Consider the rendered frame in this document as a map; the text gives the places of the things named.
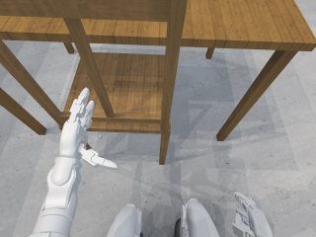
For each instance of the right robot shin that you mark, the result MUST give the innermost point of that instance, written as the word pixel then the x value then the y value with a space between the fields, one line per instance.
pixel 183 232

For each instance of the robot right hand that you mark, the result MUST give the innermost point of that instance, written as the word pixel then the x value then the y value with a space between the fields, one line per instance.
pixel 255 223

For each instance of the chair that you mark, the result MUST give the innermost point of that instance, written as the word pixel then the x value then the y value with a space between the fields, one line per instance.
pixel 132 92

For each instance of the robot left hand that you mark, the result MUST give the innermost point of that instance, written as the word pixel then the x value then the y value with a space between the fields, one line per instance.
pixel 74 131

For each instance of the table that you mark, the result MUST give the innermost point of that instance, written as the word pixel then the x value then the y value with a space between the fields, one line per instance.
pixel 240 24

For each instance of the right robot thigh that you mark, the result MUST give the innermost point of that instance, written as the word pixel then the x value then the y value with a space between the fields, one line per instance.
pixel 196 219

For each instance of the left robot forearm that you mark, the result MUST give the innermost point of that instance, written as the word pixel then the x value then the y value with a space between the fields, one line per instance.
pixel 58 209

